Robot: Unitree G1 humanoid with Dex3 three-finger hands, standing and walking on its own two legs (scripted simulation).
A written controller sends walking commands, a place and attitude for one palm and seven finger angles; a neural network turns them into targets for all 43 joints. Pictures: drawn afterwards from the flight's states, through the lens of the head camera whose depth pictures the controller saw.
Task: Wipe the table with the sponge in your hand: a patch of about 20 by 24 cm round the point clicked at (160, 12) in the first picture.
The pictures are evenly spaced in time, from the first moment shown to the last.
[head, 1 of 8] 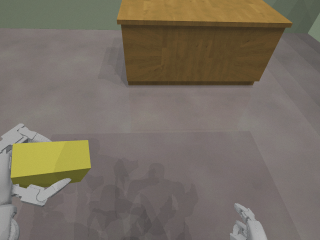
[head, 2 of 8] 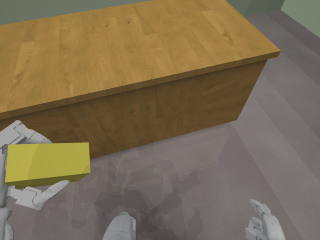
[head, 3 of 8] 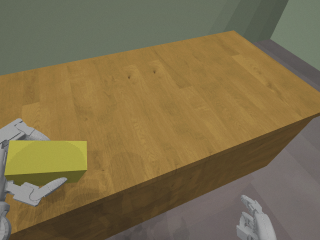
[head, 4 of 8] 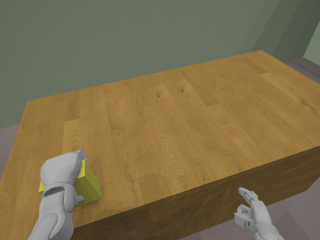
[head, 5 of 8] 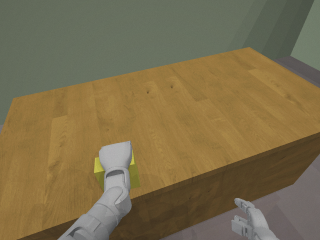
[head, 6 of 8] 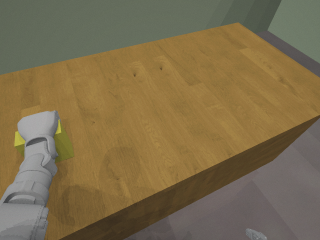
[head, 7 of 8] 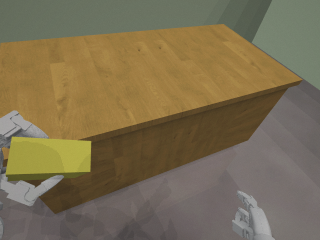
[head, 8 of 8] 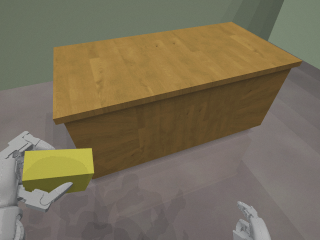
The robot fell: no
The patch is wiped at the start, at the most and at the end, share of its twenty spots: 0.00 1.00 1.00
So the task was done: yes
